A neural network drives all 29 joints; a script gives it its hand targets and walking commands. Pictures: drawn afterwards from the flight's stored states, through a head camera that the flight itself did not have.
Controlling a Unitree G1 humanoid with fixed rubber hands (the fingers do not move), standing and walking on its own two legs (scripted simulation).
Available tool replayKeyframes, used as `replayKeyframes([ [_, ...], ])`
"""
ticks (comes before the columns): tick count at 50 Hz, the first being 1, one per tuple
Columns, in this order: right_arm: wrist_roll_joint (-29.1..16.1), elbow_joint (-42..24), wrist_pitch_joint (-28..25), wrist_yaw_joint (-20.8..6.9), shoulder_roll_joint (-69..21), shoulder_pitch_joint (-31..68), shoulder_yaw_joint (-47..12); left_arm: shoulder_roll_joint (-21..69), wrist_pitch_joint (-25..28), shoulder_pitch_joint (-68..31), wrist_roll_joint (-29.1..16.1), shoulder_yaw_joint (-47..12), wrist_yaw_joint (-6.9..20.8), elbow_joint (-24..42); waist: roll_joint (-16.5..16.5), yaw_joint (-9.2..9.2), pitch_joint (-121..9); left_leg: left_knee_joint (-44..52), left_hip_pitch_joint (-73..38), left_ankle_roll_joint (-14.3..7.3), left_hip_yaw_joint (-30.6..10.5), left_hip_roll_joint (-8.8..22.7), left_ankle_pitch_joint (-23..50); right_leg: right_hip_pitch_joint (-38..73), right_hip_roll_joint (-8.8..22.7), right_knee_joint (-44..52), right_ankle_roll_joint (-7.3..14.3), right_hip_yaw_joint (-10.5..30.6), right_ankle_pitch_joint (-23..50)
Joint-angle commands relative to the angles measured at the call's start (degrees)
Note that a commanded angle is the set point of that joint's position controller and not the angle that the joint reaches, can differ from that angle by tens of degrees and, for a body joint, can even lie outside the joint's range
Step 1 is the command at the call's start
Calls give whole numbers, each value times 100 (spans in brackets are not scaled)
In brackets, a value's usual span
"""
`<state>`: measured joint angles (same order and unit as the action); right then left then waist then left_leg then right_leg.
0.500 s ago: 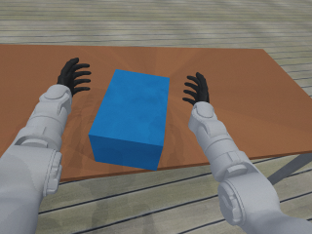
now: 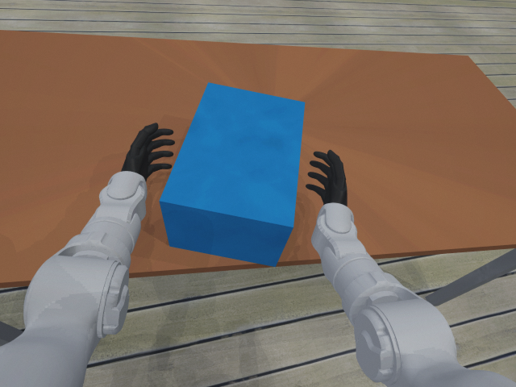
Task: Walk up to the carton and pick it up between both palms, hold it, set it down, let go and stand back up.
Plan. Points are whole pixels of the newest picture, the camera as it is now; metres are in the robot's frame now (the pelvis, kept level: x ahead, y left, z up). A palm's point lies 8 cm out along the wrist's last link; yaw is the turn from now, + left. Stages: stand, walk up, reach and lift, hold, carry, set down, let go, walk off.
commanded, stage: reach and lift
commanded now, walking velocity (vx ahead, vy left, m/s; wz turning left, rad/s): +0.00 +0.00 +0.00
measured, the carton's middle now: (240, 170) +0.50 +0.01 +0.00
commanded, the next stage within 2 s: none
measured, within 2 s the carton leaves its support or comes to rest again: neither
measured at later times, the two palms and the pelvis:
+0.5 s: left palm (147, 173) +0.45 +0.16 +0.04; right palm (325, 200) +0.40 -0.13 +0.04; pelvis -0.02 +0.01 -0.02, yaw -1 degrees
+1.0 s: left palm (149, 175) +0.45 +0.16 +0.04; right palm (319, 211) +0.39 -0.12 +0.03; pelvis +0.01 +0.01 +0.01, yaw +0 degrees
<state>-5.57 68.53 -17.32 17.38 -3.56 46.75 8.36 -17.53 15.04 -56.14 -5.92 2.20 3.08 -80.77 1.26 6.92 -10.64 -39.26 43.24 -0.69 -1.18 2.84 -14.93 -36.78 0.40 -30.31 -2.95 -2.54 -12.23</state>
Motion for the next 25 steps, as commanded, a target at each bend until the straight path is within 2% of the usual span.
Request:
replayKeyframes([
  [1, -182, -55, -401, -64, 636, 2030, 48, -502, 334, -2554, -29, -83, -60, 369, -1273, 27, -3632, -213, -2787, 625, 194, -216, 2618, 341, -333, -86, 316, -308, 1388],
  [13, -288, -89, -211, -158, 808, 2607, 128, -224, 321, -2992, -424, -616, -186, 222, -1304, -4, -3507, -232, -2604, 627, 107, -170, 1719, -391, -322, -271, 380, -391, 427],
  [16, -225, 3, -115, -147, 759, 2621, 184, -151, 272, -2959, -431, -627, -182, 137, -1165, 33, -3384, -191, -2410, 561, 88, -155, 1407, -381, -298, -326, 374, -375, 268],
  [20, -52, -120, -88, -123, 579, 2633, 282, -70, 264, -2947, -335, -502, -192, 191, -970, 22, -3485, -221, -2249, 482, 100, -161, 1318, -307, -269, -383, 353, -347, 282],
  [22, 117, -237, -107, -108, 465, 2701, 413, -13, 270, -3029, -227, -390, -192, 295, -953, -12, -3597, -247, -2176, 465, 127, -159, 1301, -276, -254, -415, 352, -331, 266],
  [25, 403, -219, -177, -104, 277, 2667, 668, 236, 264, -3078, 17, -250, -178, 492, -1089, 30, -3622, -299, -2340, 538, 144, -141, 1526, -283, -266, -394, 387, -357, 398],
])
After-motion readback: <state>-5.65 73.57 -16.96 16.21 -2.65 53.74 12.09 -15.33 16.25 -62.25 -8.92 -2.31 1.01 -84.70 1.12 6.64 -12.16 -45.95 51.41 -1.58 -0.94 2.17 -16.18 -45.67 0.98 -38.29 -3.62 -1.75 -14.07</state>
